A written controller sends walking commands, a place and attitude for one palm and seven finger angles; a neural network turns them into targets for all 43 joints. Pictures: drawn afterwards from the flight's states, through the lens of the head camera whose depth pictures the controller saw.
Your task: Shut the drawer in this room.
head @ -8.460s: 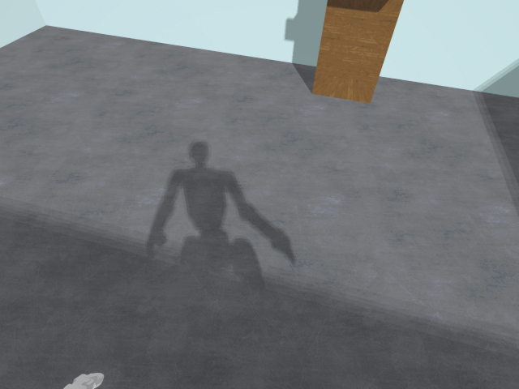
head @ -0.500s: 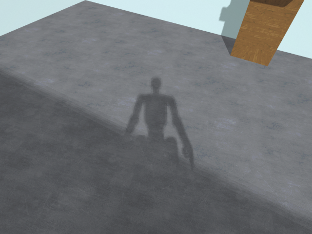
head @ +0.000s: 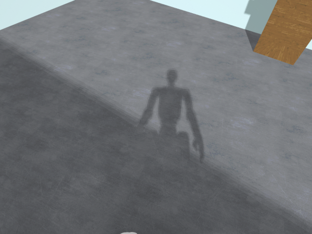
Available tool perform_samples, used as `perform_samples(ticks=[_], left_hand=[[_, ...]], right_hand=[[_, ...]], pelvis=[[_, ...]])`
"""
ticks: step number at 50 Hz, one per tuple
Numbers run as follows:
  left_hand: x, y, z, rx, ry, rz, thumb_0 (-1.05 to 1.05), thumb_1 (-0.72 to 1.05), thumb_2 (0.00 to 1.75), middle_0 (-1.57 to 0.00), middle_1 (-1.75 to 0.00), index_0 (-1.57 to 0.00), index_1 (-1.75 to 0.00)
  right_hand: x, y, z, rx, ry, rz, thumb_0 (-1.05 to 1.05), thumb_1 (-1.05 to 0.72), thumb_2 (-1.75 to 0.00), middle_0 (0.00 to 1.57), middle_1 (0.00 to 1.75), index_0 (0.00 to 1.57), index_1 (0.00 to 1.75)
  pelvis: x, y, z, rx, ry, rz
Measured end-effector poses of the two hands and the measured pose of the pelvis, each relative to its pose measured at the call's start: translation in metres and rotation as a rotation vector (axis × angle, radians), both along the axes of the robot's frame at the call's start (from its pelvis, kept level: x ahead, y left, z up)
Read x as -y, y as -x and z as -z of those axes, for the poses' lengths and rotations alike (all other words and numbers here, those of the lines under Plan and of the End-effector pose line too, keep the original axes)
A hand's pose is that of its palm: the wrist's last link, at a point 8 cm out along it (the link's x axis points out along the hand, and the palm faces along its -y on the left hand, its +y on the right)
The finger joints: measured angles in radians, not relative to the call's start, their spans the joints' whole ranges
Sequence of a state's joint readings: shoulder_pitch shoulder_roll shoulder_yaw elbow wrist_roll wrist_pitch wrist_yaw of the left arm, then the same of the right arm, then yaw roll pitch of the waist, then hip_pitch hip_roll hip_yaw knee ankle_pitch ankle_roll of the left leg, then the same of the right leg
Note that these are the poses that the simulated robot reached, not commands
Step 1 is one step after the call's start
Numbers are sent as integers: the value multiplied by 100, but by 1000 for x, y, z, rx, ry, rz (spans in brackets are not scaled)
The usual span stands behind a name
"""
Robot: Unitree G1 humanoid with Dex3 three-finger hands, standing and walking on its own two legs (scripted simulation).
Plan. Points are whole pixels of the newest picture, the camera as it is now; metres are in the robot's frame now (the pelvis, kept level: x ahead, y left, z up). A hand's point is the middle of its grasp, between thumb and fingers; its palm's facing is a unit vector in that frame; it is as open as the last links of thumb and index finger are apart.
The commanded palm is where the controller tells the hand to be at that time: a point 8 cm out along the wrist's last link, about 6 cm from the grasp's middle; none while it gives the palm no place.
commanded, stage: turn or walk to find it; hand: left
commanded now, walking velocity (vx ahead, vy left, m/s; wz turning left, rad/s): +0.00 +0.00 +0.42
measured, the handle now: out of the picture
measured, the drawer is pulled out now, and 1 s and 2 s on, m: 0.20 0.20 0.20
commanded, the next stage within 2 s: stand and wait in 0.06 s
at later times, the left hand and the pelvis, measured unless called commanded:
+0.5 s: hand out of the picture +0.06 +0.20 -0.16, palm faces +0.19 -0.95 -0.25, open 7.4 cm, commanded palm none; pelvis +0.00 -0.01 +0.01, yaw +11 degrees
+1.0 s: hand out of the picture -0.08 +0.12 -0.16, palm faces +0.46 -0.86 -0.24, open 7.4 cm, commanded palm none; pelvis -0.02 -0.06 +0.01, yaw +25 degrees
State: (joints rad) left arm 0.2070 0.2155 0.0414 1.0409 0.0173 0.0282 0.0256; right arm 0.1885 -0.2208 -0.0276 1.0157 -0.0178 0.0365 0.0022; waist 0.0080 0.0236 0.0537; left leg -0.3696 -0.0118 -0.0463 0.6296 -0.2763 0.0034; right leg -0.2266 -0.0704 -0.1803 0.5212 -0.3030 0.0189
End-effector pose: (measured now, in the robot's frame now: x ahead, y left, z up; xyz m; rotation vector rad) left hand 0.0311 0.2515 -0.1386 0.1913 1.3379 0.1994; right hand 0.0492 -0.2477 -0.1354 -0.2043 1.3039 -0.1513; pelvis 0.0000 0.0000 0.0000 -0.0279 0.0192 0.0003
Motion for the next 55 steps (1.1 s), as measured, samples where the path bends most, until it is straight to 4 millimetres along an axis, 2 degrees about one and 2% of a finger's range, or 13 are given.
perform_samples(ticks=[8,13,18,23,29,31,37,43,48,52,55], left_hand=[[-19,5,21,22,32,-81,1,90,89,-20,-30,-20,-30],[-21,3,7,14,35,-82,1,90,89,-20,-30,-20,-30],[-18,-3,-5,55,23,-99,1,90,89,-20,-30,-20,-30],[-6,-11,-13,103,-3,-121,1,90,89,-20,-30,-19,-30],[23,-8,-21,171,-56,-155,1,90,89,-20,-30,-20,-30],[35,2,-26,177,-68,-172,1,90,89,-20,-30,-20,-30],[62,44,-36,129,-68,-264,1,90,89,-20,-30,-20,-30],[83,85,-29,72,-36,-350,1,90,89,-20,-30,-20,-30],[92,124,-18,16,0,-427,1,90,89,-20,-30,-20,-30],[89,161,-5,-29,29,-491,1,90,89,-20,-30,-20,-30],[79,187,10,-52,48,-542,1,90,89,-20,-30,-20,-30]], right_hand=[[-12,-17,-3,-11,58,-75,1,-91,-90,20,30,20,30],[-24,-23,-14,12,48,-89,1,-91,-90,20,30,20,30],[-28,-26,-15,16,14,-103,1,-90,-90,21,30,20,30],[-18,-27,-8,11,-19,-117,1,-90,-90,21,30,20,30],[16,-33,15,6,-57,-144,1,-90,-90,21,30,20,30],[26,-38,18,-1,-60,-160,1,-90,-90,21,30,20,30],[49,-58,7,-3,-48,-224,1,-91,-90,20,30,20,30],[54,-73,2,-29,-16,-303,1,-91,-90,20,30,19,30],[33,-92,-2,-24,2,-389,1,-91,-90,20,30,19,30],[-1,-112,-8,33,4,-469,1,-91,-90,20,30,19,30],[-30,-125,-11,104,7,-529,1,-91,-90,20,30,19,30]], pelvis=[[-19,-5,10,10,-5,-92],[-22,-4,-3,4,3,-105],[-15,-4,-10,-3,-3,-132],[2,-3,-8,-1,-19,-169],[34,1,3,2,-45,-221],[43,2,2,13,-46,-247],[60,2,-10,19,-77,-307],[65,4,-11,14,-70,-372],[60,11,-9,8,-58,-419],[50,21,-4,7,-42,-457],[37,30,4,10,-19,-492]])
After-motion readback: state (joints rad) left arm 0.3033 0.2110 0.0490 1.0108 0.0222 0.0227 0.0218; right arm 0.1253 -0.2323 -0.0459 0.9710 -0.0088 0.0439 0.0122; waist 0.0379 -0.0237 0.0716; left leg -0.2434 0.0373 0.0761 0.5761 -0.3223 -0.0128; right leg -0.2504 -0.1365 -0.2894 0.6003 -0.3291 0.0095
